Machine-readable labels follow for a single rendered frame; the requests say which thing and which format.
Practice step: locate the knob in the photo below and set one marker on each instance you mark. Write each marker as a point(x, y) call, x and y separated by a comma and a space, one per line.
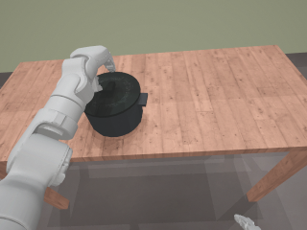
point(108, 87)

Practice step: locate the left robot upper arm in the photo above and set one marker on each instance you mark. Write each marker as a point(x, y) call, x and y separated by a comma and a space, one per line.
point(42, 162)

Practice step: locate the left robot forearm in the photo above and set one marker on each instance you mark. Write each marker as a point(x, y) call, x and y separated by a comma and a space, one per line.
point(58, 119)

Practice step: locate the pot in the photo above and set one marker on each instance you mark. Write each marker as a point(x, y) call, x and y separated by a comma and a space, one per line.
point(121, 124)

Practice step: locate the table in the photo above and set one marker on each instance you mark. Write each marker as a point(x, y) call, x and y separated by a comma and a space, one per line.
point(224, 101)

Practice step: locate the lid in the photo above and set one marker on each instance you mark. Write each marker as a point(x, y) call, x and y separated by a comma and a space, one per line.
point(125, 95)

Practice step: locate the left robot hand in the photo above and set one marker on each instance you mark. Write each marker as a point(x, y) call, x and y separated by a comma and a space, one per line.
point(103, 57)

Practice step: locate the right robot hand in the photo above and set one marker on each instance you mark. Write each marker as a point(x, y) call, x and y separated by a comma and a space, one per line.
point(246, 223)

